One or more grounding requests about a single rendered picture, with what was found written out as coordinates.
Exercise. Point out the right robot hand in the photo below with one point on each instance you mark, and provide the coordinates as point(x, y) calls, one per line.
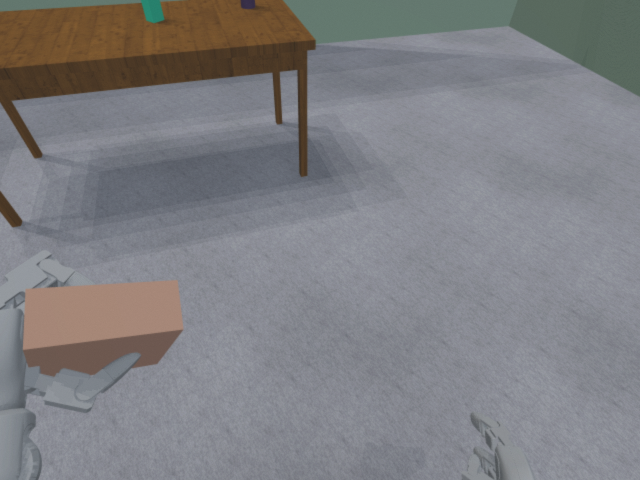
point(509, 462)

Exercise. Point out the left robot forearm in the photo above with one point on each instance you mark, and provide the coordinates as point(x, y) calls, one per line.
point(20, 458)

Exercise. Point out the table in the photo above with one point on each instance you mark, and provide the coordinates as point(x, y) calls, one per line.
point(63, 51)

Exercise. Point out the sponge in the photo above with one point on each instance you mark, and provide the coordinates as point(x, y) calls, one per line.
point(84, 328)

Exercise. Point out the left robot hand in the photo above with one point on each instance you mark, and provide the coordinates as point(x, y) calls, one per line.
point(69, 389)

